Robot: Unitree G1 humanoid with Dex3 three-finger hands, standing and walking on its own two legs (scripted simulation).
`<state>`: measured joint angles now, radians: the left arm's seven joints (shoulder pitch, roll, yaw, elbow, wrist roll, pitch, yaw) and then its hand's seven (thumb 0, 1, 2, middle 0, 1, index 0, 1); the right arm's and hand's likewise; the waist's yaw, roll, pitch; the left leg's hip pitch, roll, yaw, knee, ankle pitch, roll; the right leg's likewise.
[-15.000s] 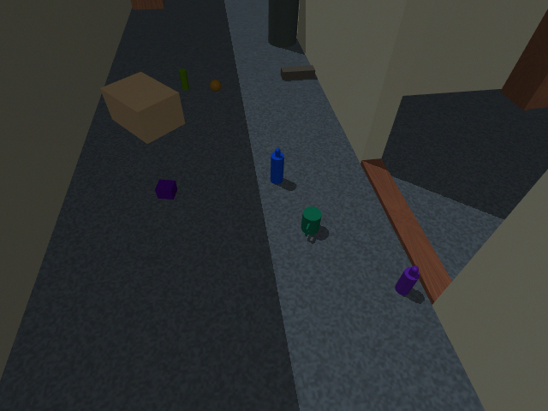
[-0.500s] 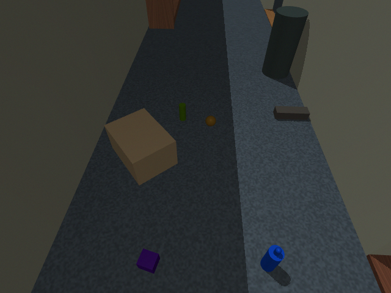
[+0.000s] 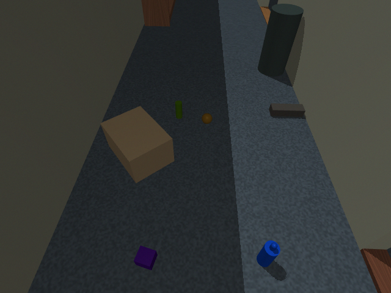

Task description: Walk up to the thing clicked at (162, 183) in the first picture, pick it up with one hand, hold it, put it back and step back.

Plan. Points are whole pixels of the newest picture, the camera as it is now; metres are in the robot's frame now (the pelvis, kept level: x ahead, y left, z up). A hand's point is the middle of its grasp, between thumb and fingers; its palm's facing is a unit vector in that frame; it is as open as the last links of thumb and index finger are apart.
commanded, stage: stand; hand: left
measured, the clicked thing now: (145, 257) +0.42 +0.23 -0.75
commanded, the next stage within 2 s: none
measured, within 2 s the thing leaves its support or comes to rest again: neither
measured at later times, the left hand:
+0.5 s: hand out of the picture +0.04 +0.25 -0.16, palm faces -0.03 -0.94 -0.34, open 7.3 cm
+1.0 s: hand out of the picture +0.04 +0.25 -0.16, palm faces -0.02 -0.94 -0.34, open 7.3 cm
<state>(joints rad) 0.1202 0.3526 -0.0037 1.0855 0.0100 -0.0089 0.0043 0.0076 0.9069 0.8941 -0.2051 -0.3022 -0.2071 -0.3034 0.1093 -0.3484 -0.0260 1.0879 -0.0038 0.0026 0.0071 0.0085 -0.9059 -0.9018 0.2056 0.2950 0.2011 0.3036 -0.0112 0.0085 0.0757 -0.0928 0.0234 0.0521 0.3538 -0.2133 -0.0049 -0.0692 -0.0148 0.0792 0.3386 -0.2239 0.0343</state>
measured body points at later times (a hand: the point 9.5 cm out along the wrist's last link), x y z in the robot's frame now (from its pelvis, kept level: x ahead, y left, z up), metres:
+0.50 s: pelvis -0.02 +0.00 +0.00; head +0.00 +0.00 +0.45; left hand +0.04 +0.30 -0.13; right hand +0.06 -0.30 -0.13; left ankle -0.01 +0.12 -0.75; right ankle -0.02 -0.15 -0.75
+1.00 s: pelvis -0.02 +0.00 +0.00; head +0.00 +0.00 +0.45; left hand +0.04 +0.30 -0.13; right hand +0.06 -0.30 -0.13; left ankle -0.01 +0.12 -0.75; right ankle -0.02 -0.15 -0.75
